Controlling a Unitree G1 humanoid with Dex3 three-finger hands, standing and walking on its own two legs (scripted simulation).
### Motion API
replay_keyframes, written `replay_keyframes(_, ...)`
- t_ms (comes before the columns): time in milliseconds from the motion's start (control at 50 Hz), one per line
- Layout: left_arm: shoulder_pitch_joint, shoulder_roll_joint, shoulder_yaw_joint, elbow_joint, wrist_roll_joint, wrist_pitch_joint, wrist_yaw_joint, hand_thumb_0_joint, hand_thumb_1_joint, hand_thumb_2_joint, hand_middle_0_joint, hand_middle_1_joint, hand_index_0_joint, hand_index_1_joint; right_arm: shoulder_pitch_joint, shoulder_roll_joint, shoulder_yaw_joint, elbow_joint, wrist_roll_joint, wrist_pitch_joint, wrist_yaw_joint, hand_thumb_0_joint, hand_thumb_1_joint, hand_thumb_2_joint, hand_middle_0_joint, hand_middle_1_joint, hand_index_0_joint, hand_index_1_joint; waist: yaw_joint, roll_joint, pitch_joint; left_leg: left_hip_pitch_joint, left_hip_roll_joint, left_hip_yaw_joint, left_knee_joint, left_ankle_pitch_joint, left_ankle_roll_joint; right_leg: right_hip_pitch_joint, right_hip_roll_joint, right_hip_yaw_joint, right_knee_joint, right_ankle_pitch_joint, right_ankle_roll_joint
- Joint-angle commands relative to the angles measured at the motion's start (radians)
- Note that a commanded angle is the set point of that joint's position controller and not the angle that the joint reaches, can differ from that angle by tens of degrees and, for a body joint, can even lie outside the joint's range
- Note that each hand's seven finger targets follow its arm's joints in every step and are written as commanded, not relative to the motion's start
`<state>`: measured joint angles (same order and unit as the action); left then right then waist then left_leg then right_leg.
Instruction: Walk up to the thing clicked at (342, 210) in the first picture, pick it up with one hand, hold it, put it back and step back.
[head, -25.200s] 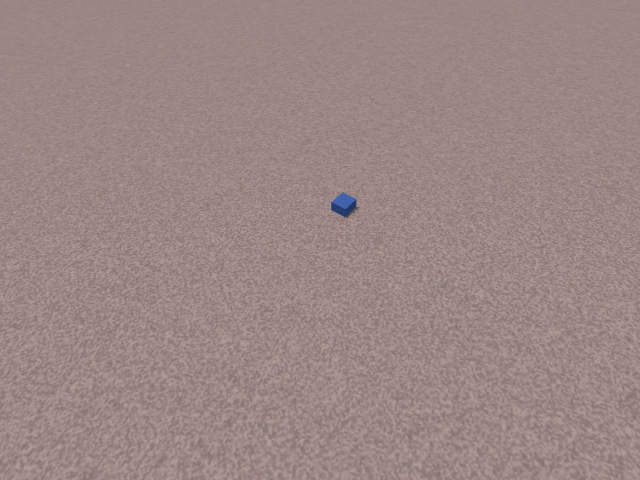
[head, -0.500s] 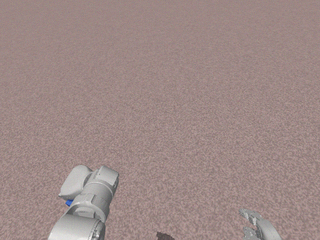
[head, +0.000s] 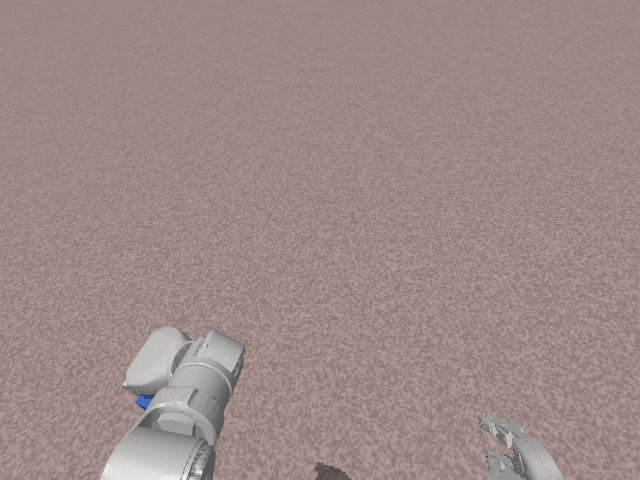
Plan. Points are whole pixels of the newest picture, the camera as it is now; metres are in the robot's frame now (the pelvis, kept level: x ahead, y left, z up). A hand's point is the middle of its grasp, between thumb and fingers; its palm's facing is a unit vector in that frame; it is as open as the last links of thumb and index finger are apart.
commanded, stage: hold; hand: left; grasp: from above
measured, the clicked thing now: (185, 391) +0.29 +0.23 -0.06
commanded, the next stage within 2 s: crouch in 0.18 s
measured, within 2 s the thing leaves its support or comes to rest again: neither
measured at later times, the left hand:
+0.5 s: hand (191, 392) +0.28 +0.21 -0.05, palm faces -0.15 -0.43 -0.89, open 10.7 cm
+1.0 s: hand (212, 439) +0.29 +0.25 -0.28, palm faces -0.11 -0.41 -0.91, open 10.7 cm
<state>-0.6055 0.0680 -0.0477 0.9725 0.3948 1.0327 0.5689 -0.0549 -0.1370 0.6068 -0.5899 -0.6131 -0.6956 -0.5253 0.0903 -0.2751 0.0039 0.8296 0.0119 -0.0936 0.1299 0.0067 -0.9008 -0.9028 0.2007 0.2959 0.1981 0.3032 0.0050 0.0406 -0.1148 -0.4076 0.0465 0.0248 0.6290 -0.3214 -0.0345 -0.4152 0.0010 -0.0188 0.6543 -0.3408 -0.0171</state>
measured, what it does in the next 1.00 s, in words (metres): lowers itself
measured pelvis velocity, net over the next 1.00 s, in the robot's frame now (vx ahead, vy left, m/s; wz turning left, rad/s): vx -0.06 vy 0.02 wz -0.02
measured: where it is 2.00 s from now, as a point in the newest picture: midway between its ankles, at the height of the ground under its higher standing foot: outside the picture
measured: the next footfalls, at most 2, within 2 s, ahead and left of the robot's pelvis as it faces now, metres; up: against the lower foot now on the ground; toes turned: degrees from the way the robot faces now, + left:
none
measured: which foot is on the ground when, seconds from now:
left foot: down 0.00-1.00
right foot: down 0.00-1.00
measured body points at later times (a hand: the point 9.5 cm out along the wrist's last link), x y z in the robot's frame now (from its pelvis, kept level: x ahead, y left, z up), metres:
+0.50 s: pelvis -0.01 +0.00 +0.00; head +0.00 -0.02 +0.45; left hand +0.29 +0.23 +0.00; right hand +0.16 -0.25 -0.12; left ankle +0.00 +0.14 -0.72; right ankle -0.01 -0.11 -0.72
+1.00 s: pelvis -0.06 +0.02 -0.15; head +0.10 +0.03 +0.27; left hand +0.30 +0.26 -0.23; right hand +0.04 -0.25 -0.29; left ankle -0.01 +0.14 -0.72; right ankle -0.01 -0.11 -0.72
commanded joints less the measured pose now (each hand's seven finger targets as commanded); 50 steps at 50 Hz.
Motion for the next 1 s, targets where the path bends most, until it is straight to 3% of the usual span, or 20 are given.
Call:
replay_keyframes(0, -0.390, 0.134, -0.011, -0.132, 0.059, -0.002, 0.045, 0.000, 0.608, 0.820, -1.049, -0.590, -0.981, -0.664, -0.119, -0.131, -0.051, -0.135, 0.009, -0.053, 0.002, 0.000, -0.899, -0.901, 0.200, 0.300, 0.199, 0.300, -0.005, -0.088, -0.298, 0.105, -0.053, 0.026, -0.046, 0.299, 0.032, 0.159, 0.023, 0.006, -0.081, 0.406, 0.021)
replay_keyframes(220, -0.419, 0.154, 0.000, -0.152, 0.048, -0.008, 0.059, 0.000, 0.635, 0.798, -1.068, -0.578, -1.002, -0.650, -0.131, -0.127, -0.050, -0.126, 0.008, -0.057, 0.001, 0.000, -0.899, -0.902, 0.200, 0.300, 0.199, 0.300, -0.007, -0.070, -0.285, 0.085, -0.050, 0.032, -0.052, 0.240, 0.034, 0.135, 0.024, 0.016, -0.100, 0.308, 0.015)
replay_keyframes(260, -0.388, 0.167, 0.003, -0.145, 0.054, -0.004, 0.059, 0.000, 0.700, 0.909, -1.091, -0.673, -1.056, -0.742, -0.130, -0.131, -0.049, -0.126, 0.007, -0.052, -0.001, 0.000, -0.887, -0.900, 0.201, 0.300, 0.201, 0.300, 0.003, -0.063, -0.275, 0.087, -0.051, 0.032, -0.056, 0.236, 0.034, 0.130, 0.027, 0.015, -0.105, 0.283, 0.013)
replay_keyframes(280, -0.397, 0.135, -0.010, -0.177, 0.048, -0.008, 0.058, 0.000, 0.620, 0.935, -1.011, -0.751, -0.976, -0.764, -0.141, -0.125, -0.049, -0.130, 0.005, -0.055, -0.001, 0.000, -0.835, -0.882, 0.202, 0.300, 0.202, 0.300, -0.008, -0.082, -0.308, 0.104, -0.046, 0.027, -0.054, 0.242, 0.034, 0.141, 0.028, 0.012, -0.103, 0.294, 0.016)
replay_keyframes(320, -0.377, 0.140, -0.006, -0.139, 0.049, -0.002, 0.054, 0.000, 0.605, 0.783, -0.902, -0.730, -0.917, -0.719, -0.135, -0.126, -0.047, -0.125, 0.008, -0.050, -0.002, 0.000, -0.847, -0.885, 0.201, 0.300, 0.202, 0.300, -0.009, -0.101, -0.277, 0.086, -0.046, 0.026, -0.055, 0.234, 0.037, 0.128, 0.028, 0.013, -0.104, 0.288, 0.018)
replay_keyframes(380, -0.393, 0.138, -0.006, -0.089, 0.042, -0.014, 0.051, 0.000, 0.590, 0.785, -0.881, -0.747, -0.899, -0.733, -0.129, -0.124, -0.046, -0.102, 0.008, -0.058, -0.006, 0.000, -0.846, -0.885, 0.201, 0.300, 0.201, 0.300, -0.016, -0.097, -0.228, 0.053, -0.043, 0.033, -0.051, 0.198, 0.035, 0.101, 0.021, 0.025, -0.119, 0.247, 0.016)
replay_keyframes(400, -0.378, 0.118, -0.010, -0.057, 0.043, -0.020, 0.047, 0.000, 0.565, 0.835, -0.878, -0.756, -0.887, -0.751, -0.115, -0.124, -0.044, -0.096, 0.007, -0.057, -0.005, 0.000, -0.848, -0.886, 0.201, 0.300, 0.201, 0.300, -0.034, -0.133, -0.234, 0.056, -0.042, 0.029, -0.045, 0.193, 0.039, 0.088, 0.021, 0.028, -0.117, 0.252, 0.022)
replay_keyframes(460, -0.372, 0.135, 0.012, 0.012, 0.042, -0.050, 0.042, 0.000, 0.583, 0.860, -0.892, -0.768, -0.898, -0.765, -0.091, -0.124, -0.050, -0.077, 0.005, -0.064, -0.007, 0.000, -0.846, -0.885, 0.201, 0.300, 0.201, 0.300, -0.030, -0.155, -0.230, 0.008, -0.038, 0.031, -0.022, 0.178, 0.039, 0.065, 0.014, 0.036, -0.105, 0.254, 0.022)
replay_keyframes(540, -0.376, 0.157, 0.016, 0.101, 0.080, -0.109, 0.057, 0.000, 0.612, 0.804, -0.915, -0.752, -0.928, -0.743, -0.054, -0.120, -0.048, -0.052, -0.004, -0.077, -0.007, 0.000, -0.854, -0.888, 0.201, 0.300, 0.201, 0.300, -0.048, -0.128, -0.195, -0.070, -0.037, 0.036, 0.033, 0.140, 0.035, -0.014, 0.012, 0.051, -0.075, 0.192, 0.014)
replay_keyframes(620, -0.436, 0.185, 0.049, 0.174, 0.108, -0.188, 0.108, 0.000, 0.624, 0.754, -0.914, -0.752, -0.936, -0.733, -0.005, -0.115, -0.058, -0.025, -0.030, -0.095, 0.000, 0.000, -0.856, -0.887, 0.201, 0.300, 0.201, 0.300, -0.070, -0.095, -0.269, -0.199, -0.035, 0.033, 0.169, 0.140, 0.026, -0.127, 0.013, 0.059, 0.064, 0.210, 0.013)
replay_keyframes(640, -0.451, 0.219, 0.072, 0.208, 0.122, -0.205, 0.132, 0.000, 0.578, 0.757, -0.885, -0.754, -0.905, -0.737, 0.005, -0.116, -0.062, -0.023, -0.037, -0.099, 0.005, 0.000, -0.859, -0.888, 0.201, 0.300, 0.201, 0.300, -0.061, -0.078, -0.289, -0.252, -0.036, 0.035, 0.223, 0.145, 0.021, -0.165, 0.012, 0.061, 0.117, 0.222, 0.013)
replay_keyframes(660, -0.475, 0.222, 0.080, 0.220, 0.128, -0.224, 0.157, 0.000, 0.570, 0.767, -0.876, -0.766, -0.896, -0.749, 0.021, -0.111, -0.064, -0.018, -0.045, -0.105, 0.010, 0.000, -0.859, -0.888, 0.201, 0.300, 0.201, 0.300, -0.070, -0.085, -0.322, -0.299, -0.035, 0.030, 0.275, 0.140, 0.017, -0.208, 0.013, 0.061, 0.175, 0.228, 0.013)
replay_keyframes(700, -0.463, 0.235, 0.116, 0.267, 0.141, -0.249, 0.205, 0.000, 0.551, 0.765, -0.879, -0.760, -0.895, -0.748, 0.025, -0.109, -0.064, -0.018, -0.064, -0.108, 0.020, 0.000, -0.865, -0.890, 0.201, 0.300, 0.201, 0.300, -0.057, -0.056, -0.356, -0.393, -0.034, 0.025, 0.362, 0.129, 0.005, -0.301, 0.020, 0.055, 0.277, 0.202, 0.003)
replay_keyframes(780, -0.500, 0.228, 0.199, 0.325, 0.105, -0.303, 0.297, 0.000, 0.539, 0.741, -0.893, -0.744, -0.907, -0.733, 0.017, -0.119, -0.074, -0.033, -0.111, -0.109, 0.040, 0.000, -0.874, -0.894, 0.200, 0.300, 0.200, 0.300, -0.038, -0.019, -0.458, -0.504, -0.033, 0.010, 0.496, 0.115, -0.013, -0.433, 0.031, 0.036, 0.415, 0.148, -0.006)
replay_keyframes(840, -0.562, 0.215, 0.236, 0.308, 0.050, -0.346, 0.334, 0.000, 0.515, 0.757, -0.909, -0.700, -0.909, -0.705, 0.025, -0.130, -0.079, -0.021, -0.127, -0.097, 0.041, 0.000, -0.882, -0.898, 0.200, 0.300, 0.200, 0.300, -0.066, -0.008, -0.519, -0.572, -0.030, -0.008, 0.579, 0.052, -0.019, -0.564, 0.038, 0.014, 0.500, 0.073, -0.007)
replay_keyframes(860, -0.578, 0.223, 0.243, 0.303, 0.032, -0.363, 0.338, 0.000, 0.508, 0.754, -0.908, -0.700, -0.906, -0.706, 0.029, -0.135, -0.075, -0.017, -0.130, -0.092, 0.040, 0.000, -0.885, -0.899, 0.200, 0.300, 0.200, 0.300, -0.071, 0.005, -0.531, -0.613, -0.032, -0.009, 0.617, 0.025, -0.018, -0.621, 0.037, 0.009, 0.533, 0.048, -0.006)
replay_keyframes(880, -0.595, 0.199, 0.242, 0.303, 0.023, -0.376, 0.334, 0.000, 0.489, 0.776, -0.911, -0.671, -0.899, -0.688, 0.043, -0.159, -0.097, -0.012, -0.133, -0.088, 0.038, 0.000, -0.884, -0.899, 0.200, 0.300, 0.200, 0.300, -0.097, -0.030, -0.569, -0.621, -0.028, -0.014, 0.650, 0.027, -0.020, -0.648, 0.042, 0.002, 0.559, 0.051, -0.003)
replay_keyframes(900, -0.639, 0.157, 0.197, 0.277, 0.023, -0.393, 0.324, 0.000, 0.486, 0.767, -0.913, -0.674, -0.901, -0.690, 0.056, -0.178, -0.107, -0.020, -0.135, -0.089, 0.035, 0.000, -0.886, -0.899, 0.200, 0.300, 0.200, 0.300, -0.118, -0.016, -0.618, -0.620, -0.026, -0.019, 0.681, 0.049, -0.024, -0.682, 0.045, -0.013, 0.593, 0.077, -0.005)
replay_keyframes(940, -0.661, 0.233, 0.232, 0.283, 0.037, -0.421, 0.313, 0.000, 0.452, 0.732, -0.904, -0.648, -0.891, -0.666, 0.096, -0.193, -0.113, 0.005, -0.135, -0.073, 0.037, 0.000, -0.890, -0.901, 0.199, 0.299, 0.200, 0.299, -0.122, -0.009, -0.665, -0.667, -0.023, -0.020, 0.746, 0.080, -0.028, -0.717, 0.038, -0.018, 0.651, 0.125, 0.000)
replay_keyframes(980, -0.697, 0.232, 0.205, 0.289, 0.059, -0.447, 0.306, 0.000, 0.487, 0.727, -0.935, -0.636, -0.922, -0.654, 0.128, -0.203, -0.108, 0.018, -0.135, -0.068, 0.033, 0.000, -0.891, -0.901, 0.199, 0.299, 0.200, 0.299, -0.138, 0.006, -0.685, -0.708, -0.024, -0.026, 0.785, 0.052, -0.030, -0.771, 0.040, -0.029, 0.699, 0.098, -0.004)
